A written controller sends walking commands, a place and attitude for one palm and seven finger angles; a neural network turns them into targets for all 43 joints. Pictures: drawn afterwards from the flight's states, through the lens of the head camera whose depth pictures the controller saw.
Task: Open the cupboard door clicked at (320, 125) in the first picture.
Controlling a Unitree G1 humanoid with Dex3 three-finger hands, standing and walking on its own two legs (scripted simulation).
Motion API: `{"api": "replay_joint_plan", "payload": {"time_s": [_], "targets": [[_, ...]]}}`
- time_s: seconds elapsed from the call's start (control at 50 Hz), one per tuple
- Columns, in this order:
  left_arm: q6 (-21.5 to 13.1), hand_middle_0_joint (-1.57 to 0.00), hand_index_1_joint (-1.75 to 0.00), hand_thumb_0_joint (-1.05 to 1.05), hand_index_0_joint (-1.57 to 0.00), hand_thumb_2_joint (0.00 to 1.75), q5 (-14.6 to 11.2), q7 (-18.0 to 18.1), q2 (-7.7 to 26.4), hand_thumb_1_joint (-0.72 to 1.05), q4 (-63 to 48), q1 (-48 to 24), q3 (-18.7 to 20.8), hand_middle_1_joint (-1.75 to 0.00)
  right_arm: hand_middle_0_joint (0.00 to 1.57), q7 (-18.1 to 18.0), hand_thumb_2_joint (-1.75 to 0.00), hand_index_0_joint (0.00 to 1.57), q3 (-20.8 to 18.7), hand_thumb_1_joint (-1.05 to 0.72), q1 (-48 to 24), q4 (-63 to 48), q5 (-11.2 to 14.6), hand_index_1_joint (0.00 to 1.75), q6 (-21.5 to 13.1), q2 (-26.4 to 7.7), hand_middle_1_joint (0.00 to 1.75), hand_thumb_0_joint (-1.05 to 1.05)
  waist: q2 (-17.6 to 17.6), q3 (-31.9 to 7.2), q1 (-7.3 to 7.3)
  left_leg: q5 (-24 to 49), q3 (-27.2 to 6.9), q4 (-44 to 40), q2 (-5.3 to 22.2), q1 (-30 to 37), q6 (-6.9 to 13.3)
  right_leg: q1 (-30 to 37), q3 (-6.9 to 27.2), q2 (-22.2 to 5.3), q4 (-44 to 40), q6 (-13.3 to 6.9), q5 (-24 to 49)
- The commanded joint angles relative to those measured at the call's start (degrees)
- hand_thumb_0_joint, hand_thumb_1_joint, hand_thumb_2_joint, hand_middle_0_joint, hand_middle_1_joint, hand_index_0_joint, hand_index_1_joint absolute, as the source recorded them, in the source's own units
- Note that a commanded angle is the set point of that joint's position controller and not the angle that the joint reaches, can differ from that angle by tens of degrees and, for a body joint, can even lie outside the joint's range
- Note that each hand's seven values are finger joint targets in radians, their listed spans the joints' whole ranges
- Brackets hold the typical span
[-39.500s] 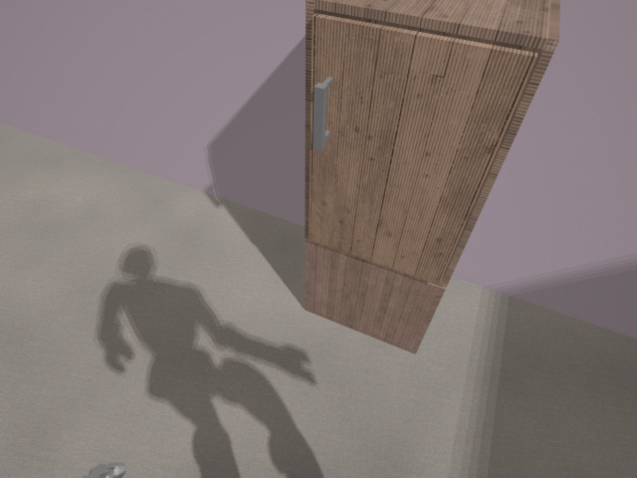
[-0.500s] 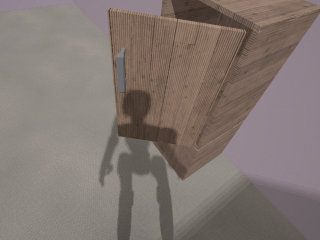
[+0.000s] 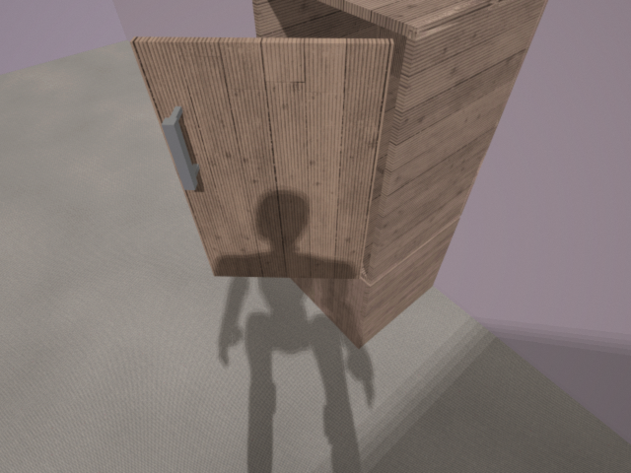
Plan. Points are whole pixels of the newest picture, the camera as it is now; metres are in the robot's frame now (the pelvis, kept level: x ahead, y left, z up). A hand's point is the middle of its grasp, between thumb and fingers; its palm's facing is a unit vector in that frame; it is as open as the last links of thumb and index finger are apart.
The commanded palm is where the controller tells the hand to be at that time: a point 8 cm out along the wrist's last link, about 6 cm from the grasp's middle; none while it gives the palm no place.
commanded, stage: come to a stop and stand still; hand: left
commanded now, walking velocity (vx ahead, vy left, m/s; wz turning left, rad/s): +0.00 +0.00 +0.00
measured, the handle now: (184, 149) +0.61 +0.24 +0.08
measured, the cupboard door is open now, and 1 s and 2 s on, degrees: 48 48 48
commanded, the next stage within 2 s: look again from close up in 0.38 s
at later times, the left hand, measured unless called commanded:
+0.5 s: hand out of the picture -0.01 +0.14 -0.18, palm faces +0.05 -0.99 -0.16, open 7.3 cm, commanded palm none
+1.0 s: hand out of the picture -0.04 +0.21 -0.18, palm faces +0.02 -0.98 -0.17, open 7.4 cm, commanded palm none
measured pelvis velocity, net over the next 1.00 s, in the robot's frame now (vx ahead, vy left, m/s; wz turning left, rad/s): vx -0.04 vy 0.03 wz -0.01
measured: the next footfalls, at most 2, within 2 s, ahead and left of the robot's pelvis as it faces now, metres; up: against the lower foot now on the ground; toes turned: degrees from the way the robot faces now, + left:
right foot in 1.82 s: +0.14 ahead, -0.10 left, +0.00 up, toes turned -7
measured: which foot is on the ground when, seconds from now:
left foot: down 0.00-1.00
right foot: down 0.00-1.00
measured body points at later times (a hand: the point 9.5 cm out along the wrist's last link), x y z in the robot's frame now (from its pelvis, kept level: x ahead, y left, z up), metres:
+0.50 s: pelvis +0.01 -0.02 +0.00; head +0.02 -0.02 +0.45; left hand -0.02 +0.19 -0.16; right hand +0.01 -0.24 -0.16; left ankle +0.01 +0.13 -0.74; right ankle -0.05 -0.11 -0.74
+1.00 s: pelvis -0.04 +0.03 +0.00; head -0.04 +0.05 +0.45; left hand -0.04 +0.26 -0.17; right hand -0.01 -0.20 -0.15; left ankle +0.01 +0.11 -0.74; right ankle -0.05 -0.11 -0.74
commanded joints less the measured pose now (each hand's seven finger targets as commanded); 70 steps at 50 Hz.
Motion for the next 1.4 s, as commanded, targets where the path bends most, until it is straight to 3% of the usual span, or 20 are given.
{"api": "replay_joint_plan", "payload": {"time_s": [0.0,0.04,0.1,0.24,0.44,0.46,0.5,0.56,0.58,0.6,0.64,0.78,0.9,1.1,1.16,1.24,1.3,1.34,1.36,1.38], "targets": [[-1.8,-0.2,-0.3,0.0,-0.2,0.9,-0.3,0.3,5.7,0.9,-0.1,2.4,0.4,-0.3,0.2,-0.5,-0.9,0.2,0.4,-0.9,1.5,-1.1,0.2,0.3,-2.2,-1.3,0.3,0.0,-5.8,1.8,0.9,13.0,-0.2,-5.8,0.7,4.7,0.2,-3.3,5.3,-10.0,-5.0,-3.7,27.1],[-1.7,-0.2,-0.3,0.0,-0.2,0.9,-0.8,0.4,5.0,0.9,0.2,3.7,0.2,-0.3,0.2,-0.9,-0.9,0.2,0.5,-0.9,2.4,0.1,0.1,0.3,-3.0,-2.7,0.3,0.0,-1.5,-0.6,1.57,24.4,-1.7,-7.6,3.5,8.5,1.1,-2.3,3.7,-7.1,-3.7,-1.3,24.3],[-1.2,-0.2,-0.3,0.0,-0.2,0.9,-0.5,0.5,5.2,0.9,1.1,4.1,0.3,-0.3,0.2,-1.3,-0.9,0.2,0.6,-0.9,1.2,0.8,0.3,0.3,-2.9,-2.5,0.3,0.0,3.1,0.6,1.98,23.6,-1.4,-8.0,3.6,8.3,1.1,-1.6,4.3,-6.9,-5.0,-0.9,21.7],[-1.2,-0.2,-0.3,0.0,-0.2,0.9,-0.3,0.3,5.0,0.9,1.8,4.8,0.0,-0.3,0.2,-1.0,-0.9,0.2,0.6,-0.9,0.5,0.6,0.2,0.3,-2.2,-2.0,0.3,0.0,-2.7,4.0,1.49,13.0,-1.0,-10.4,2.7,7.7,0.9,-3.9,5.5,-6.6,-9.6,-1.2,11.2],[-1.8,-0.2,-0.3,0.0,-0.2,0.9,-0.2,0.6,3.8,0.9,3.1,8.5,-0.3,-0.3,0.2,-1.4,-0.9,0.2,1.0,-0.9,0.1,0.6,0.4,0.3,-2.7,-2.0,0.3,0.0,-2.7,2.3,1.72,16.6,-0.7,-10.3,3.0,9.8,1.1,-1.8,4.9,-6.6,-8.6,-1.1,19.9],[-3.8,-0.2,-0.3,0.0,-0.2,0.9,1.2,2.9,5.3,0.9,4.3,15.5,0.0,-0.3,0.2,-0.6,-0.9,0.2,1.3,-0.9,-7.3,-4.4,1.0,0.3,-4.1,-3.0,0.3,0.0,-5.6,4.4,5.41,11.3,2.5,5.0,1.6,2.4,0.6,-3.7,12.0,-10.6,-8.6,3.7,52.2],[-4.4,-0.2,-0.3,0.0,-0.2,0.9,1.2,2.7,7.5,0.9,1.5,14.5,0.4,-0.3,0.2,-0.8,-0.9,0.2,1.6,-0.9,-2.1,-7.3,0.6,0.3,-4.0,0.7,0.3,0.0,-9.2,-3.2,1.42,-3.0,3.9,2.2,-2.3,-2.0,2.9,9.1,7.9,-13.0,1.9,1.5,85.1],[-3.8,-0.2,-0.3,0.0,-0.2,0.9,0.4,2.4,5.6,0.9,-0.2,13.2,-0.2,-0.3,0.2,-0.9,-0.9,0.2,1.0,-0.9,3.1,-5.7,0.8,0.3,-4.8,-1.7,0.3,0.0,-9.5,-10.2,0.36,18.1,1.4,-4.4,-0.2,6.8,4.0,7.9,3.9,-8.0,7.7,-1.1,61.3],[-3.2,-0.2,-0.3,0.0,-0.2,0.9,0.4,2.3,4.2,0.9,-0.7,12.8,-0.5,-0.3,0.2,-1.1,-0.9,0.2,0.9,-0.9,3.7,-5.3,0.6,0.3,-5.0,-2.8,0.3,0.0,-3.9,-9.5,0.75,29.4,0.1,-2.2,2.7,10.0,4.7,3.2,3.5,-6.5,7.0,-1.1,46.7],[-2.3,-0.2,-0.3,0.0,-0.2,0.9,0.4,2.3,3.0,0.9,-1.2,12.5,-0.3,-0.3,0.2,-1.3,-0.9,0.2,1.0,-0.9,2.7,-5.7,0.6,0.3,-4.6,-3.7,0.3,0.0,-1.9,-5.6,1.62,31.5,-2.3,-3.3,5.3,8.5,5.6,-0.9,3.2,-5.0,3.4,-1.0,27.1],[-1.8,-0.2,-0.3,0.0,-0.2,0.9,0.8,1.8,2.6,0.9,-1.2,13.2,-0.6,-0.3,0.2,-1.3,-0.9,0.2,1.3,-0.9,-0.1,-6.6,0.5,0.3,-4.3,-3.3,0.3,0.0,5.2,2.8,2.66,25.2,-3.3,-5.1,4.9,4.0,5.7,-5.8,4.1,-3.7,-0.8,-1.3,11.6],[-1.2,-0.2,-0.3,0.0,-0.2,0.9,0.9,1.0,3.7,0.9,-1.7,12.2,-1.1,-0.3,0.2,-0.7,-0.9,0.2,1.4,-0.9,-0.7,-7.7,0.4,0.3,-4.2,-3.6,0.3,0.0,-1.0,4.7,2.66,6.9,-5.2,-10.6,3.4,0.5,5.5,-6.8,4.8,-3.6,-3.0,-1.0,3.5],[-0.5,-0.2,-0.3,0.0,-0.2,0.9,1.2,0.5,4.2,0.9,-3.0,12.7,-0.8,-0.3,0.2,-0.2,-0.9,0.2,0.9,-0.9,-1.1,-8.8,0.2,0.3,-3.9,-5.7,0.3,0.0,2.1,5.2,3.23,-11.5,-9.3,-19.0,4.3,-5.2,6.0,-5.4,2.8,-2.7,-1.1,-0.7,-0.2],[-0.6,-0.2,-0.3,0.0,-0.2,0.9,1.6,-0.1,4.0,0.9,-1.6,17.6,-0.4,-0.3,0.2,0.3,-0.9,0.2,0.5,-0.9,0.3,-7.7,-0.2,0.3,-2.8,-6.2,0.3,0.0,1.9,2.0,4.03,-21.7,-8.8,-19.5,3.5,-5.9,6.3,-5.3,2.2,-2.1,-1.1,-1.4,-12.0],[-0.8,-0.2,-0.3,0.0,-0.2,0.9,1.3,-0.3,4.3,0.9,-0.6,19.1,0.2,-0.3,0.2,0.5,-0.9,0.2,0.6,-0.9,0.1,-7.6,-0.2,0.3,-2.6,-4.7,0.3,0.0,-2.6,5.5,4.21,-17.4,-5.2,-13.4,0.1,-7.8,5.4,-7.4,7.3,-4.5,-5.2,-3.3,-16.2],[-1.9,-0.2,-0.3,0.0,-0.2,0.9,0.7,0.0,6.9,0.9,-0.8,17.9,1.6,-0.3,0.2,0.9,-0.9,0.2,1.1,-0.9,0.7,-7.9,-0.3,0.3,-3.4,-0.9,0.3,0.0,-13.6,5.6,2.95,-3.4,3.1,6.4,-3.5,-8.6,4.3,-8.4,20.7,-15.1,-15.7,-8.2,-22.3],[-2.2,-0.2,-0.3,0.0,-0.2,0.9,0.9,0.2,6.7,0.9,-1.7,15.1,1.4,-0.3,0.2,1.3,-0.9,0.2,1.3,-0.9,3.1,-7.3,0.1,0.3,-4.3,-0.1,0.3,0.0,-8.0,6.3,0.72,-3.3,3.0,-0.8,-2.6,0.5,4.4,-16.1,14.5,-12.9,-11.8,-7.1,-19.9],[-1.6,-0.2,-0.3,0.0,-0.2,0.9,1.0,-0.3,3.7,0.9,-2.2,13.5,0.8,-0.3,0.2,0.6,-0.9,0.2,0.7,-0.9,9.8,-5.0,0.0,0.3,-4.8,-3.0,0.3,0.0,1.7,7.7,-1.2,-11.1,-5.8,-10.6,2.1,8.1,5.9,-24.3,6.0,-4.5,1.9,-3.8,-16.9],[-1.7,-0.2,-0.3,0.0,-0.2,0.9,1.0,-0.6,1.1,0.9,-3.1,13.4,0.4,-0.3,0.2,0.1,-0.9,0.2,-0.1,-0.9,14.3,-3.8,-0.4,0.3,-4.9,-6.5,0.3,0.0,12.8,7.3,-2.28,-20.5,-20.1,-21.0,11.8,10.3,9.9,-29.1,-1.7,0.6,16.6,-1.6,-13.0],[-1.8,-0.2,-0.3,0.0,-0.2,0.9,1.7,-0.5,1.5,0.9,-4.5,10.7,0.2,-0.3,0.2,-0.2,-0.9,0.2,-0.4,-0.9,16.0,-3.6,-0.4,0.3,-5.1,-7.0,0.3,0.0,15.0,8.6,-2.47,-23.8,-27.7,-27.0,15.9,9.7,13.1,-32.0,-0.6,0.0,27.5,-1.9,-12.3]]}}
